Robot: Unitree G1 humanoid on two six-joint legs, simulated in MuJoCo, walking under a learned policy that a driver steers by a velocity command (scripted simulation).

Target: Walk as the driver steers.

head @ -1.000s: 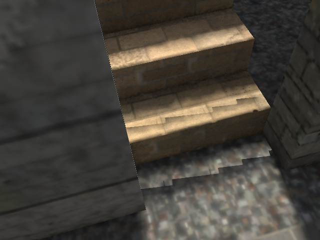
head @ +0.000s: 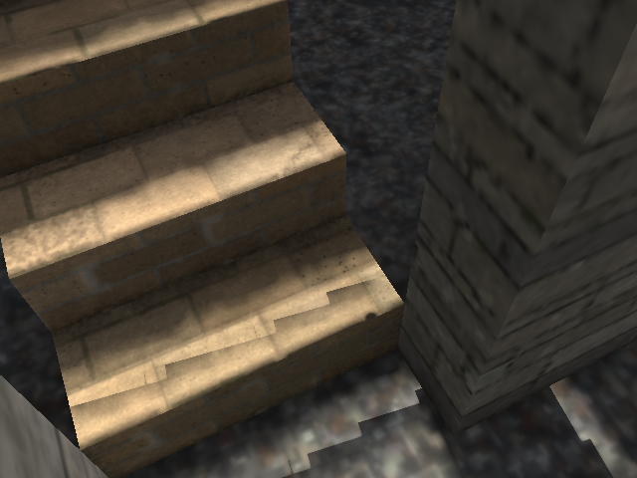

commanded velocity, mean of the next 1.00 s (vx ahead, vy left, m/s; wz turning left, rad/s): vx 0.08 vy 0.12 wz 0.72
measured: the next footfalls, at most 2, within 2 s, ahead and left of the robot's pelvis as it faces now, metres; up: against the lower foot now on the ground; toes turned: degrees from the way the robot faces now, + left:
right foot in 0.42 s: +0.27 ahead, -0.20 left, +0.00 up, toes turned +36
left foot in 0.84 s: -0.01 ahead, +0.07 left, +0.00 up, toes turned +46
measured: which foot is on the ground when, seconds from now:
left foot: down 0.00-0.42, up 0.44-0.82, down 0.84-1.00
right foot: up 0.00-0.40, down 0.42-0.84, up 0.86-1.00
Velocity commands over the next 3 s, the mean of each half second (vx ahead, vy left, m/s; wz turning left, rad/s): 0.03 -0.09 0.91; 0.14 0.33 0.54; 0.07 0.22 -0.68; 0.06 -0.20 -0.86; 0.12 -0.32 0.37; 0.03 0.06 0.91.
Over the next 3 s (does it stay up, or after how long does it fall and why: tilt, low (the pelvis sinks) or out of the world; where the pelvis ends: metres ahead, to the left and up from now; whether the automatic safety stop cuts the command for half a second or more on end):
stays up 0.03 -0.26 0.03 its command is cut before an obstacle from the start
